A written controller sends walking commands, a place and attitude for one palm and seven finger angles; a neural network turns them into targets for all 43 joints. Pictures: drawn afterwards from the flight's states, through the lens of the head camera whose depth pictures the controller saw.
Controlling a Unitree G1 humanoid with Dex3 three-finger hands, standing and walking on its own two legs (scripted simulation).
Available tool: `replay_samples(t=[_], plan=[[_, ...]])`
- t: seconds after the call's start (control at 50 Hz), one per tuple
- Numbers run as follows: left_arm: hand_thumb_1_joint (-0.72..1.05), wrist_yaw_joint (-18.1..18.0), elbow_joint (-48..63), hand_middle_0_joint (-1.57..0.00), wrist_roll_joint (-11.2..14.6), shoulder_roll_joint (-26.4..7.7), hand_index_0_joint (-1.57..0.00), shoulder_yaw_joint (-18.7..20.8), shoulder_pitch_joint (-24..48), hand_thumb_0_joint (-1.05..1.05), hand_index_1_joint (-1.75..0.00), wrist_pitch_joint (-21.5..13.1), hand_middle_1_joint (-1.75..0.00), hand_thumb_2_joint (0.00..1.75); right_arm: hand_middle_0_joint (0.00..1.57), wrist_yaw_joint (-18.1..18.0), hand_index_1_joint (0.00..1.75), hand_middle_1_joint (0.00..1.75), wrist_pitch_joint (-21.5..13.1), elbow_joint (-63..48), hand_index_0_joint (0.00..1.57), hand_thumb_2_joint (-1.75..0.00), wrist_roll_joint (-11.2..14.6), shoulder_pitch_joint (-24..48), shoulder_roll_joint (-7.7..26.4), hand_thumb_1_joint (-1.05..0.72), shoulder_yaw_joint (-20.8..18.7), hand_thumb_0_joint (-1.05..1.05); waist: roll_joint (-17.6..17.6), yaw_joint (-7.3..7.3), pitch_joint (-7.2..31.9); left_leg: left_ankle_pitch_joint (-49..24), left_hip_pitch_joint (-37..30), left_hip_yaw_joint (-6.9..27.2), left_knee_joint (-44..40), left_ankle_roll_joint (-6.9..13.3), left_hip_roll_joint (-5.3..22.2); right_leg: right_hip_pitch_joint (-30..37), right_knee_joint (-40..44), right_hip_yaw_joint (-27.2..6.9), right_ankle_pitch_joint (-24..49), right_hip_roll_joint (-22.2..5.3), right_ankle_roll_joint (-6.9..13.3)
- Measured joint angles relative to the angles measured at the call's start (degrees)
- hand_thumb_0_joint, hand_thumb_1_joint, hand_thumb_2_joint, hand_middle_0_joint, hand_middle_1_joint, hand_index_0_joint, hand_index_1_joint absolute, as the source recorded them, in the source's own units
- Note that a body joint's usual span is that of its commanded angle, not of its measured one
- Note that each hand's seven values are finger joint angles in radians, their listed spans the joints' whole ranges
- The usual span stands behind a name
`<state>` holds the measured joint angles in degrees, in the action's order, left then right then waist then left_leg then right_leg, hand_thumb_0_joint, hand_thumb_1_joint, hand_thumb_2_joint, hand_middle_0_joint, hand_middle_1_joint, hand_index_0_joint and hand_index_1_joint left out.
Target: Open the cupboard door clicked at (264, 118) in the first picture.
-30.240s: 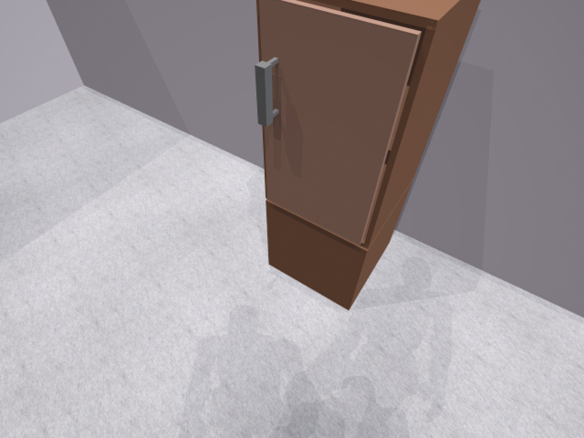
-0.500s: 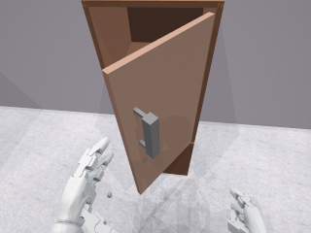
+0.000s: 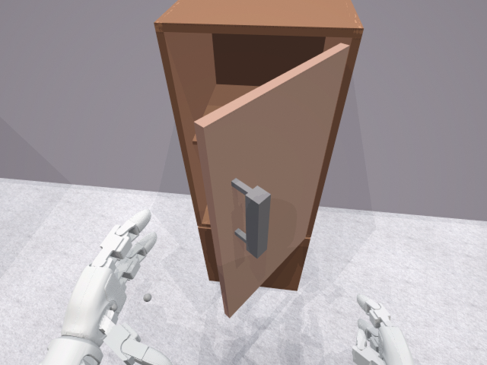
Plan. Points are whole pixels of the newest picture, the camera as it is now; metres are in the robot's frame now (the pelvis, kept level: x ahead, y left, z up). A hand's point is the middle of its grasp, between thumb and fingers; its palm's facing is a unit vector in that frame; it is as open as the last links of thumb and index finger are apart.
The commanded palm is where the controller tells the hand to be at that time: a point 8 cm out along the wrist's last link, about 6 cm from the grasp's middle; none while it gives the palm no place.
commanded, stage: draw the hand back to the body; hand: left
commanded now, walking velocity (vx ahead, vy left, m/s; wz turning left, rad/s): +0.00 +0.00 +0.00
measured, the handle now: (247, 218) +0.33 +0.02 +0.09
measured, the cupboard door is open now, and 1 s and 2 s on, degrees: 54 54 54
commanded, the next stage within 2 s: step back with the hand held close in 1.16 s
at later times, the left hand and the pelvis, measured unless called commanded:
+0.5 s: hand (66, 266) +0.19 +0.23 +0.17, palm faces +0.30 -0.89 -0.36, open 12.5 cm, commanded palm +0.15 +0.28 +0.18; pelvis +0.01 +0.02 +0.03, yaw +0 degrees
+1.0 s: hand (35, 249) +0.20 +0.25 +0.19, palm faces +0.44 -0.81 -0.39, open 7.6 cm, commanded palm +0.15 +0.30 +0.21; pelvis +0.01 +0.00 +0.04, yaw -1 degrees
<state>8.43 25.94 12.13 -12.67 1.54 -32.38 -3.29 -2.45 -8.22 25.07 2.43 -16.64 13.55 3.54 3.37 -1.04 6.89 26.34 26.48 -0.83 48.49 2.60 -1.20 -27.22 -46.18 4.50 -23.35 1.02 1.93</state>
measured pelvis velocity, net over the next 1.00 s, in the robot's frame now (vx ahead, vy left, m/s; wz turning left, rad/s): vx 0.01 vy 0.00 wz -0.02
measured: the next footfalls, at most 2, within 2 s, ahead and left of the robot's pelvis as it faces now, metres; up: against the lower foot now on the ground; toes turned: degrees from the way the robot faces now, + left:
none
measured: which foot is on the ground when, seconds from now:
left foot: down 0.00-1.00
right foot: down 0.00-1.00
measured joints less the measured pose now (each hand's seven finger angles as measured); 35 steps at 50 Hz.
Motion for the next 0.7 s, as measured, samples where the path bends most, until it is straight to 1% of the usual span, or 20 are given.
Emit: replay_samples(t=[0.1, 0.12, 0.14, 0.18, 0.24, 0.3, 0.4, 0.46, 0.58, 0.7], plan=[[-0.47, 0.9, 1.8, -0.15, 1.6, -1.1, -0.16, 3.0, -0.4, -0.01, -0.3, 0.3, -0.3, 0.31, 0.21, -0.3, 0.3, 0.3, -1.1, 0.4, 0.2, -0.9, 0.3, 0.5, 0.2, -0.9, 0.0, 0.01, 0.0, -0.81, -0.4, -0.3, -1.4, 0.3, -0.8, 0.3, -0.2, 1.8, 1.3, 0.3, 0.5, -0.2, -0.3], [-0.45, -0.5, 2.5, -0.15, -0.2, -1.7, -0.16, 2.9, -0.2, -0.01, -0.3, 0.5, -0.3, 0.32, 0.21, -0.6, 0.3, 0.3, -1.1, 0.6, 0.2, -0.9, 0.0, 0.6, 0.2, -0.9, 0.0, 0.01, 0.0, -1.23, -0.5, -0.4, -1.9, 0.3, -1.1, 0.3, -0.2, 2.3, 1.8, 0.2, 0.6, -0.1, -0.4], [-0.44, -2.5, 3.3, -0.15, -2.2, -2.4, -0.16, 2.5, -0.1, -0.01, -0.3, 0.7, -0.3, 0.33, 0.21, -0.9, 0.3, 0.3, -1.1, 0.8, 0.2, -0.9, -0.3, 0.7, 0.1, -0.9, -0.1, 0.01, 0.0, -1.57, -0.7, -0.6, -2.7, 0.2, -1.8, 0.4, -0.2, 3.1, 2.5, 0.1, 0.9, -0.1, -0.5], [-0.39, -6.3, 4.5, -0.15, -4.9, -2.7, -0.16, 2.2, -0.6, -0.01, -0.3, 0.8, -0.3, 0.35, 0.21, -1.3, 0.3, 0.3, -0.7, 1.2, 0.2, -0.9, -0.9, 0.9, -0.2, -0.9, 0.0, 0.01, 0.0, -1.71, -1.1, -1.4, -4.1, 0.0, -3.5, 0.6, -0.3, 4.5, 4.3, -0.1, 1.8, -0.1, -0.7], [-0.32, -10.1, 4.4, -0.15, -7.3, -2.3, -0.16, 2.1, -0.7, -0.01, -0.3, 0.9, -0.3, 0.38, 0.21, -1.5, 0.3, 0.3, 0.1, 1.9, 0.2, -0.9, -1.3, 1.5, -0.7, -0.9, 0.2, 0.01, -0.1, -1.68, -2.3, -2.7, -6.4, -0.2, -6.3, 0.7, -0.5, 6.7, 7.0, -0.4, 3.1, -0.2, -0.8], [-0.23, -12.2, 2.9, -0.16, -8.5, -2.8, -0.17, 3.0, -0.4, -0.01, -0.3, 1.1, -0.3, 0.42, 0.21, -1.8, 0.3, 0.3, 0.8, 3.0, 0.2, -0.9, -1.7, 2.1, -1.2, -0.9, 0.5, 0.01, -0.3, -1.71, -3.6, -4.0, -8.5, -0.4, -9.0, 0.8, -0.5, 8.7, 9.5, -0.7, 4.5, -0.2, -0.9], [-0.06, -14.2, 1.7, -0.17, -9.3, -4.5, -0.17, 5.5, 0.1, -0.01, -0.3, 1.5, -0.3, 0.49, 0.21, -2.0, 0.3, 0.3, 1.0, 5.3, 0.2, -0.9, -2.1, 2.2, -1.4, -0.9, 0.7, 0.01, -0.4, -1.74, -5.1, -5.9, -12.2, -0.6, -13.2, 0.8, -0.8, 12.3, 13.6, -1.0, 6.2, -0.3, -1.1], [0.04, -14.9, 2.2, -0.17, -9.4, -5.1, -0.18, 6.9, 0.4, 0.0, -0.3, 1.1, -0.3, 0.53, 0.21, -1.8, 0.3, 0.3, 0.5, 6.6, 0.2, -0.9, -2.2, 2.2, -1.0, -0.9, 0.5, 0.01, 0.1, -1.83, -5.5, -6.8, -14.2, -0.7, -15.5, 0.9, -1.0, 14.2, 15.6, -1.2, 7.1, -0.5, -1.3], [0.25, -15.1, 1.4, -0.18, -9.2, -6.0, -0.19, 10.9, 1.4, 0.0, -0.3, -0.6, -0.3, 0.62, 0.21, -1.4, 0.3, 0.3, 1.1, 8.8, 0.2, -0.9, -2.3, 3.3, -0.9, -0.9, -0.3, 0.01, 0.3, -1.99, -5.9, -8.3, -17.5, -1.1, -19.4, 0.9, -1.1, 17.0, 18.8, -1.8, 8.4, -0.4, -1.3], [0.46, -15.2, -1.2, -0.19, -8.9, -6.6, -0.19, 14.5, 3.2, 0.0, -0.3, -0.7, -0.3, 0.71, 0.21, -1.3, 0.3, 0.3, 1.6, 9.7, 0.2, -0.9, -2.3, 4.4, -0.6, -0.9, -1.0, 0.01, 0.0, -2.31, -6.7, -9.4, -19.5, -1.2, -21.8, 0.5, -0.9, 18.9, 21.2, -1.9, 9.4, -0.1, -1.0]])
